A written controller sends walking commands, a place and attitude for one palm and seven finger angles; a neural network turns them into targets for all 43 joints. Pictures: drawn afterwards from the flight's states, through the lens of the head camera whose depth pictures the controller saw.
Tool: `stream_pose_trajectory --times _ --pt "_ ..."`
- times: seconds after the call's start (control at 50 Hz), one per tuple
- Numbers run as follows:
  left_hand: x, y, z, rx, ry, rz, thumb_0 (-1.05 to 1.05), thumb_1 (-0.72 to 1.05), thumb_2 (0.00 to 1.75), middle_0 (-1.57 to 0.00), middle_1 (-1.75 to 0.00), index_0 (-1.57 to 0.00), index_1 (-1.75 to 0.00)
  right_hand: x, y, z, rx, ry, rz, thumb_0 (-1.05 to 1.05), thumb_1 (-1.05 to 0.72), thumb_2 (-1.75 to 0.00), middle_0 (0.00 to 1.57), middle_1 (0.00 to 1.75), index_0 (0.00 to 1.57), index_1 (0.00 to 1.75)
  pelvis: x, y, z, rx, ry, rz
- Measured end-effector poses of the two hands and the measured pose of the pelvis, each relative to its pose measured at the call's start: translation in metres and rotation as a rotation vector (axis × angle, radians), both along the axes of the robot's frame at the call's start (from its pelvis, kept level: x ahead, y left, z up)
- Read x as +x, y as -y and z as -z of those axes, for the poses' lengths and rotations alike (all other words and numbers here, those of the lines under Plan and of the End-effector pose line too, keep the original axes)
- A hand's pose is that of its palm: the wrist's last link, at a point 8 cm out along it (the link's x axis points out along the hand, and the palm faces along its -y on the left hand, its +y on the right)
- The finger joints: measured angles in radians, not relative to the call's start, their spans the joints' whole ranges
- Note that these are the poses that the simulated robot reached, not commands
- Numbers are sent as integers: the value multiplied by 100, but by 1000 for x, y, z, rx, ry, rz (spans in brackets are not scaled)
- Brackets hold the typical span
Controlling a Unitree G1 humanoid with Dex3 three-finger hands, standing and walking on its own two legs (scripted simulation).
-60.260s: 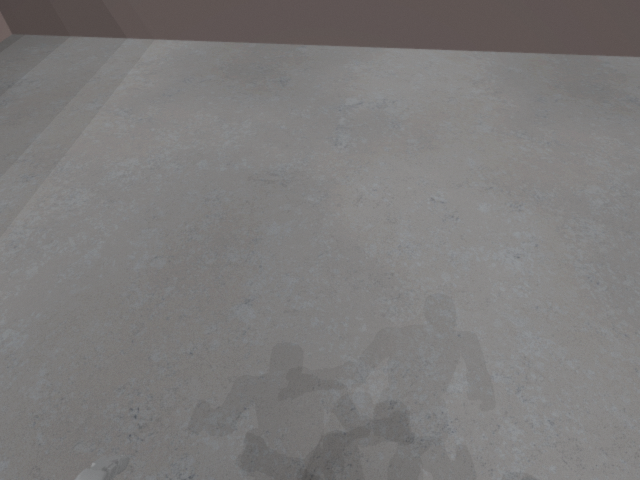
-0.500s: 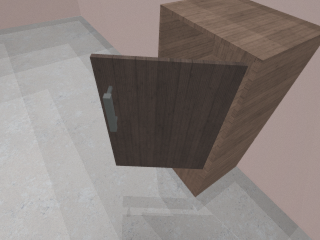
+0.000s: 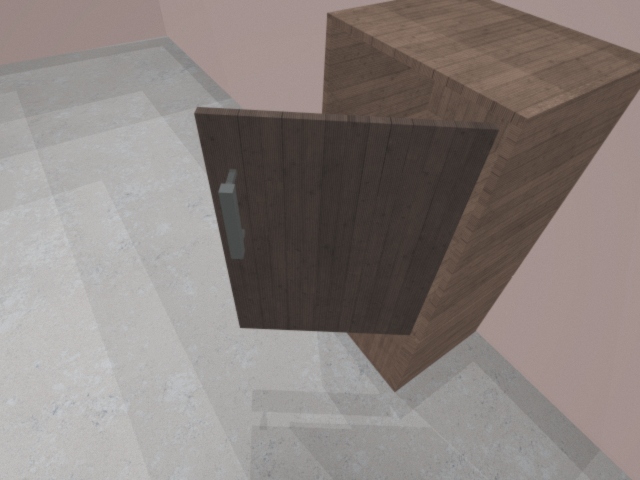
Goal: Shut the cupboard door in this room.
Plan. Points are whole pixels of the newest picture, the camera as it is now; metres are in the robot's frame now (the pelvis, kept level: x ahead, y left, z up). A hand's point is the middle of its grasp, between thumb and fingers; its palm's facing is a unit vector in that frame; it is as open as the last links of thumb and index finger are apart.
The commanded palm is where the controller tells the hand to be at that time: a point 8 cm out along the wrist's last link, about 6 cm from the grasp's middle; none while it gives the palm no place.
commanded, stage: look again from close up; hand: left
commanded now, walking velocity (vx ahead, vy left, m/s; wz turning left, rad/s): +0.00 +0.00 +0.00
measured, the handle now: (235, 215) +0.50 +0.18 +0.02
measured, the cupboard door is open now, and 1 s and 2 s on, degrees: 54 54 54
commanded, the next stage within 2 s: shuffle to correct the standing spot in 0.48 s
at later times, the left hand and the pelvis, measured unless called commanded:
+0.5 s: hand out of the picture -0.05 +0.22 -0.17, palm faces +0.09 -0.97 -0.22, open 7.4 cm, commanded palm none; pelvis -0.02 +0.04 +0.00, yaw +0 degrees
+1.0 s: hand out of the picture +0.02 +0.25 -0.17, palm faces -0.01 -0.99 -0.15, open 7.3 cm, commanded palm none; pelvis -0.03 +0.08 +0.01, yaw +0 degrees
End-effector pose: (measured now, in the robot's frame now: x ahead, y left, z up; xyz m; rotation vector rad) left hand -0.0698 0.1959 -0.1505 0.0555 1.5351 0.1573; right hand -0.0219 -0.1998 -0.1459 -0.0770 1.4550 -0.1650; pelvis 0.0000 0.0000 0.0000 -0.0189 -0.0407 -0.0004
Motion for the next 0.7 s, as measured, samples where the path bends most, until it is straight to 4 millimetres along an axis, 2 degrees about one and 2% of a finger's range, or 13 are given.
stream_pose_trajectory --times 0.1,0.2,0.26,0.32,0.36,0.42,0.48,0.52,0.6,0.7 --pt "4 -4 8 1 42 14 1 91 90 -20 -29 -20 -30 6 5 5 -20 52 -29 1 -92 -90 20 30 20 30 -5 -7 9 -25 8 -18" --pt "38 -28 23 21 141 27 1 91 90 -20 -29 -20 -30 10 1 11 -55 126 -16 1 -92 -90 20 30 20 30 -3 -21 20 -39 33 -23" --pt "61 -43 19 46 217 36 1 91 90 -20 -29 -20 -30 12 -4 12 -54 140 -14 1 -92 -90 20 30 20 30 -5 -27 20 -34 23 -18" --pt "70 -55 9 76 276 28 1 91 90 -20 -29 -20 -30 22 -8 11 -45 162 -34 1 -91 -90 20 30 20 30 -10 -31 17 -17 5 -11" --pt "65 -60 3 90 289 18 0 91 90 -19 -29 -20 -30 29 -7 9 -53 181 -46 1 -93 -90 20 30 20 30 -14 -34 15 -6 -6 -4" --pt "45 -64 -2 106 259 16 0 91 90 -19 -29 -20 -30 38 -2 6 -58 223 -42 2 -93 -90 20 30 20 30 -21 -37 13 12 -18 11" --pt "19 -67 -7 108 190 10 0 91 90 -19 -29 -20 -30 39 -3 -5 -65 231 -35 1 -93 -90 20 30 20 30 -25 -40 5 10 -24 1" --pt "9 -70 -8 101 159 6 1 91 90 -19 -29 -20 -30 36 -4 -11 -69 228 -34 1 -93 -90 20 30 20 30 -25 -42 2 7 -31 1" --pt "5 -75 -3 69 142 25 1 91 90 -19 -29 -20 -30 26 -13 -16 -87 197 -38 1 -92 -90 20 30 20 30 -26 -51 2 0 -41 4" --pt "8 -84 11 15 132 29 1 91 90 -19 -29 -20 -30 14 -39 -15 -102 146 -59 1 -92 -90 20 30 20 30 -27 -68 5 3 -30 13"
